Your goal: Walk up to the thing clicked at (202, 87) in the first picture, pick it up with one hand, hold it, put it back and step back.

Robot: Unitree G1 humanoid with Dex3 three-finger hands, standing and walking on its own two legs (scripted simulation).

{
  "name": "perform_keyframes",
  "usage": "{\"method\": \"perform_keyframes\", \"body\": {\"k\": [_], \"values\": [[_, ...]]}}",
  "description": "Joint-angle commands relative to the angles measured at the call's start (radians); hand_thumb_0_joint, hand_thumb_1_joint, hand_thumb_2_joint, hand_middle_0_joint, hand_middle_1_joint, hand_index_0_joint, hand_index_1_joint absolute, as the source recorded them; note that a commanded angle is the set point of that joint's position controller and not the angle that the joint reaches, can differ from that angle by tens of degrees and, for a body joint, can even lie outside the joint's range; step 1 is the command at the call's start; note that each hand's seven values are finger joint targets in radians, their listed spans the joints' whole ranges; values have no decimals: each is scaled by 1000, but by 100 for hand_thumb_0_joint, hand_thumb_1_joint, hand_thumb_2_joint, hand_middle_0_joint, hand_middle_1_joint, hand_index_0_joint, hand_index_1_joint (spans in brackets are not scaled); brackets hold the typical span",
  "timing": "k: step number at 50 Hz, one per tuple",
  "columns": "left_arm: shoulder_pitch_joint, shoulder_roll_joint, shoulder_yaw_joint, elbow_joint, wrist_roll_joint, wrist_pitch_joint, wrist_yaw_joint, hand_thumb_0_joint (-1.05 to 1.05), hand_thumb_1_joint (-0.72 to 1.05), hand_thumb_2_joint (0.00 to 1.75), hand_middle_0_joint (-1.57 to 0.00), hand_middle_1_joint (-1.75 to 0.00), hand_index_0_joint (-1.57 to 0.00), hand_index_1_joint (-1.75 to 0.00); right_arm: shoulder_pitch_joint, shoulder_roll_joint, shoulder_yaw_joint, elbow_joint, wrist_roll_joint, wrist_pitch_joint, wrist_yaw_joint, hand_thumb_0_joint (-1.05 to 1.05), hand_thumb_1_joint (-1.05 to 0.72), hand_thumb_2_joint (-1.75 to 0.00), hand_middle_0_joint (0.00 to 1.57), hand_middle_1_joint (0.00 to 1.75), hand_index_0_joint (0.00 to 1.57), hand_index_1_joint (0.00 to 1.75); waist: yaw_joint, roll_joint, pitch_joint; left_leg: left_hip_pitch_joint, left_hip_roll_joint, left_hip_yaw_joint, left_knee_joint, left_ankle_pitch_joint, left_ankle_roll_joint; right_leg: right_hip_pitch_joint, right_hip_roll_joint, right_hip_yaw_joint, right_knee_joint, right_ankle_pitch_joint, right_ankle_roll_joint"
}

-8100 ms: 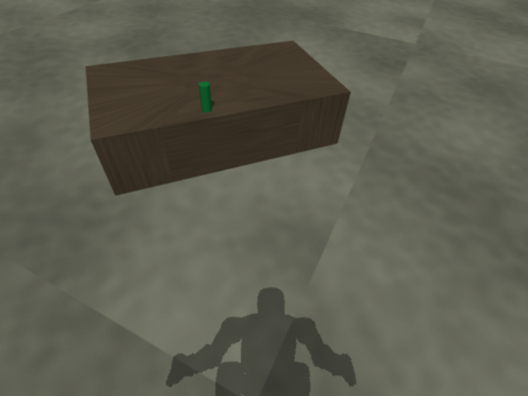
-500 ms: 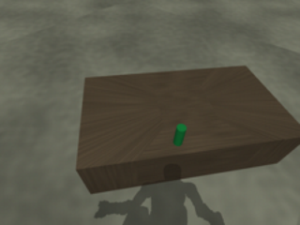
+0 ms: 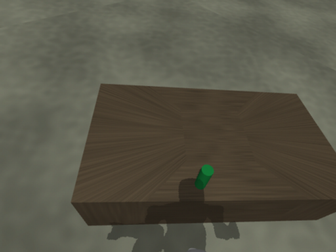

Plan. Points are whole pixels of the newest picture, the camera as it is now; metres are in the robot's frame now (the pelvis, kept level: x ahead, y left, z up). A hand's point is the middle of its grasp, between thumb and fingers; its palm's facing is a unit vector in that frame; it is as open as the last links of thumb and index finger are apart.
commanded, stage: walk up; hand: right
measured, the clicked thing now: (203, 177) +0.47 -0.19 -0.33
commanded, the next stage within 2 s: none
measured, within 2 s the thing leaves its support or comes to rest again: neither
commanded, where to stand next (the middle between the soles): +0.08 -0.01 m, yaw +3 degrees
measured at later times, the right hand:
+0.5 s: hand out of the picture +0.13 -0.29 -0.16, palm faces -0.11 +0.92 -0.38, open 7.4 cm
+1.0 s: hand out of the picture +0.12 -0.25 -0.15, palm faces -0.10 +0.93 -0.36, open 7.4 cm
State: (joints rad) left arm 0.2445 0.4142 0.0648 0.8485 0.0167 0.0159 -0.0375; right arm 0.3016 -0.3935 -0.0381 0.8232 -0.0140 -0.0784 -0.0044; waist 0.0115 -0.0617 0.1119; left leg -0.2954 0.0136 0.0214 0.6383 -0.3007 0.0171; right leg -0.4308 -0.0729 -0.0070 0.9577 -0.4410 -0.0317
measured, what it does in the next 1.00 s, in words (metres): steps on the spot: right foot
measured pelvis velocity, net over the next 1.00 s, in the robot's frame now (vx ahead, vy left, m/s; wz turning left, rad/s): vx -0.02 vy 0.00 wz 0.07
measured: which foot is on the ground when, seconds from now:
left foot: down 0.00-1.00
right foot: up 0.00-0.08, down 0.10-1.00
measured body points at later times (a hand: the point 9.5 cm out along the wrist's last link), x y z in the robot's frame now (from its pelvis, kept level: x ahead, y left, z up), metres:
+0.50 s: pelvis +0.02 -0.03 -0.01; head +0.07 -0.02 +0.43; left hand +0.11 +0.30 -0.13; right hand +0.14 -0.33 -0.13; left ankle +0.02 +0.10 -0.72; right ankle +0.06 -0.17 -0.72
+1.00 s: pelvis -0.02 +0.00 +0.00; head +0.01 +0.01 +0.44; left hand +0.03 +0.33 -0.13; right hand +0.12 -0.30 -0.12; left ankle +0.02 +0.10 -0.72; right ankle +0.02 -0.15 -0.71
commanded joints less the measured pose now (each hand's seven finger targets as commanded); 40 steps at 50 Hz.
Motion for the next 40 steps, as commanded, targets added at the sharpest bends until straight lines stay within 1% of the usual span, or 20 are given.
{"method": "perform_keyframes", "body": {"k": [1, 3, 5, 6, 7, 9, 15, 16, 17, 18, 19, 22, 24, 26, 28, 30, 32, 34, 36, 40], "values": [[76, 140, 49, -33, -14, -32, 25, 0, 90, 90, -20, -30, -20, -30, -30, -260, -70, -68, 4, 3, -23, 0, -90, -90, 20, 30, 20, 30, 10, 257, -134, -39, 196, -138, -68, 634, 172, 167, 26, -50, -210, 130, 7], [97, 167, 55, -13, -8, -48, 38, 0, 90, 90, -20, -30, -20, -30, -66, -229, -57, -76, 25, 27, -19, 0, -90, -90, 20, 30, 20, 30, 42, 176, -184, -54, 133, -110, 78, 461, 103, 269, 47, -48, -406, 336, -14], [17, 270, 66, -44, 5, -68, 47, 0, 90, 90, -20, -30, -20, -30, -17, -135, -27, -83, 34, 50, -18, 0, -90, -90, 20, 30, 20, 30, 4, -74, -172, -188, -20, -72, 268, -13, 7, 268, -261, 355, -544, 434, -110], [-29, 311, 68, -49, -7, -67, 48, 0, 90, 90, -20, -30, -20, -30, -38, -185, -48, -64, 29, 65, -28, 0, -90, -90, 20, 30, 20, 30, 13, -117, -171, -144, -30, -97, 386, -325, 2, 177, -370, 436, -558, 480, -246], [-59, 292, 59, -47, -4, -66, 50, 0, 90, 90, -20, -30, -20, -30, -53, -211, -56, -39, 25, 70, -30, 0, -90, -90, 20, 30, 20, 30, 2, -93, -132, -137, -5, -124, 421, -350, 2, 140, -351, 419, -524, 512, -261], [-107, 262, 47, -39, -1, -63, 58, 0, 90, 90, -20, -30, -20, -30, -27, -207, -58, -5, 31, 66, -26, 0, -90, -90, 20, 30, 20, 30, -13, -115, -115, -165, 5, -111, 387, -298, 4, 172, -249, 247, -461, 538, -202], [-160, 255, 36, -26, -10, -40, 57, 0, 90, 90, -20, -30, -20, -30, 6, -194, -61, 65, 7, 56, -8, 0, -90, -90, 20, 30, 20, 30, -45, -152, -179, 42, -17, 5, -54, -17, 6, 137, -185, 130, -302, 525, -123], [-150, 218, 24, -26, -16, -34, 56, 0, 90, 90, -20, -30, -20, -30, -8, -231, -72, 67, -6, 50, -11, 0, -90, -90, 20, 30, 20, 30, -42, -67, -177, 99, 21, -80, -118, 78, 28, 64, -159, 114, -237, 463, -79], [-132, 159, 9, -24, -28, -29, 55, 0, 90, 90, -20, -30, -20, -30, -91, -288, -80, 47, -14, 43, -10, 0, -90, -90, 20, 30, 20, 30, 1, 140, -165, 76, 195, -373, -178, 160, 97, -17, -42, 30, -145, 264, -4], [-165, 200, 25, -1, -28, -22, 67, 0, 90, 90, -20, -30, -20, -30, -152, -334, -83, 34, 5, 45, -3, 0, -90, -90, 20, 30, 20, 30, -9, 202, -147, -30, 282, -448, -182, 220, 214, 64, 42, -10, -97, -48, 4], [-152, 198, 23, 17, -23, -22, 66, 0, 90, 90, -20, -30, -20, -30, -177, -303, -79, 36, 1, 43, -1, 0, -90, -90, 20, 30, 20, 30, 8, 181, -137, -58, 283, -422, -174, 252, 233, 103, 31, 11, -82, -75, 3], [-83, 211, 19, 67, -23, -58, 64, 0, 90, 90, -20, -30, -20, -30, -234, -226, -49, 44, 21, 54, -7, 0, -90, -90, 20, 30, 20, 30, 43, 118, -192, -34, 93, -134, 57, 401, 63, 251, -56, 93, -364, 461, -39], [-105, 302, 38, 65, -23, -64, 69, 0, 90, 90, -20, -30, -20, -30, -193, -204, -47, 57, 20, 71, -10, 0, -90, -90, 20, 30, 20, 30, 12, 21, -202, -70, 8, -58, 192, 202, -4, 265, -238, 302, -423, 625, -172], [-169, 283, 25, 52, -19, -59, 74, 0, 90, 90, -20, -30, -20, -30, -172, -202, -58, 81, 15, 81, -6, 0, -90, -90, 20, 30, 20, 30, -23, -20, -178, -17, 8, -57, 173, 1, 6, 178, -242, 269, -433, 594, -178], [-212, 269, 18, 47, -9, -49, 72, 0, 90, 90, -20, -30, -20, -30, -131, -202, -64, 102, 12, 77, 5, 0, -90, -90, 20, 30, 20, 30, -50, -55, -181, 59, 34, -76, 30, 125, 27, 125, -169, 169, -384, 469, -108], [-215, 213, 1, 43, -16, -40, 70, 0, 90, 90, -20, -30, -20, -30, -153, -251, -76, 98, 3, 70, 9, 0, -90, -90, 20, 30, 20, 30, -39, 58, -174, 77, 152, -258, -122, 254, 114, 80, -16, 35, -223, 288, -8], [-171, 185, -1, 80, -20, -34, 71, 0, 90, 90, -20, -30, -20, -30, -218, -262, -70, 88, 9, 65, 7, 0, -90, -90, 20, 30, 20, 30, -8, 135, -176, 29, 251, -364, -166, 307, 204, 132, 49, 1, -165, 94, 12], [-120, 187, 1, 103, -23, -38, 65, 0, 90, 90, -20, -30, -20, -30, -282, -264, -64, 75, 3, 70, 5, 0, -90, -90, 20, 30, 20, 30, 26, 189, -168, -39, 219, -281, -160, 237, 182, 200, 44, 9, -220, 58, -2], [-92, 206, 4, 124, -19, -50, 67, 0, 90, 90, -20, -30, -20, -30, -308, -236, -58, 74, 8, 83, 4, 0, -90, -90, 20, 30, 20, 30, 33, 187, -155, -52, 140, -186, -85, 238, 99, 246, -4, 53, -350, 290, -21], [-161, 289, 15, 103, -7, -56, 70, 0, 90, 90, -20, -30, -20, -30, -253, -207, -63, 95, 9, 105, 13, 0, -90, -90, 20, 30, 20, 30, -28, 3, -141, 36, 8, -83, 76, 12, 12, 108, -182, 278, -500, 338, -136]]}}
